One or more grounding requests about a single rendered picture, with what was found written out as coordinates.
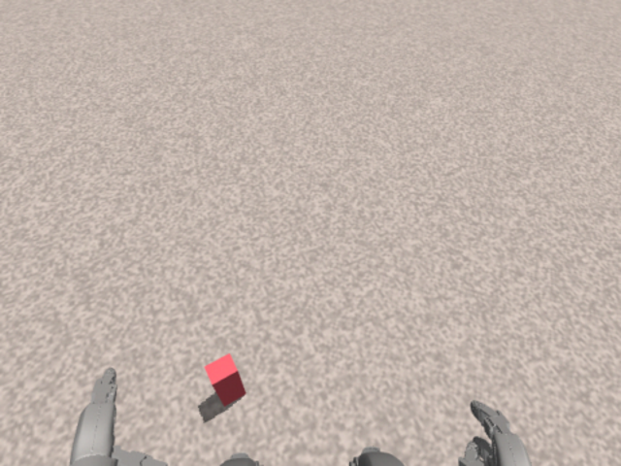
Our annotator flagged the left robot hand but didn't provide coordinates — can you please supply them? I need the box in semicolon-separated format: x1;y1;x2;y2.
69;368;168;466

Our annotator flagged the right robot hand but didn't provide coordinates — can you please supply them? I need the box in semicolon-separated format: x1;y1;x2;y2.
458;401;532;466

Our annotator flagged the carton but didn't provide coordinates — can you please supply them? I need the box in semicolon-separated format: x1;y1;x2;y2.
205;353;246;407

